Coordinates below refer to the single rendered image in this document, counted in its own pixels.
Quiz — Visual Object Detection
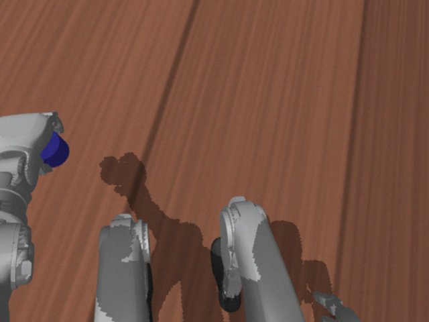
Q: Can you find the tin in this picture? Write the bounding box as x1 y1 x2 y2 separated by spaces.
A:
40 131 69 168

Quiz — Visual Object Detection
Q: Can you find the left robot arm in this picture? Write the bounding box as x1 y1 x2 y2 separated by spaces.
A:
0 146 41 322

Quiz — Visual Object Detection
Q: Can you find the right robot foot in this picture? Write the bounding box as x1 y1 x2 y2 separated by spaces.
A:
210 237 241 313

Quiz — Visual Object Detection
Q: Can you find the left robot hand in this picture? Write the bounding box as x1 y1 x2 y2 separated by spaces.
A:
0 111 64 175

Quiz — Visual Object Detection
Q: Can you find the right robot hand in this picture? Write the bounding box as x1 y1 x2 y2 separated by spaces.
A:
313 291 361 322

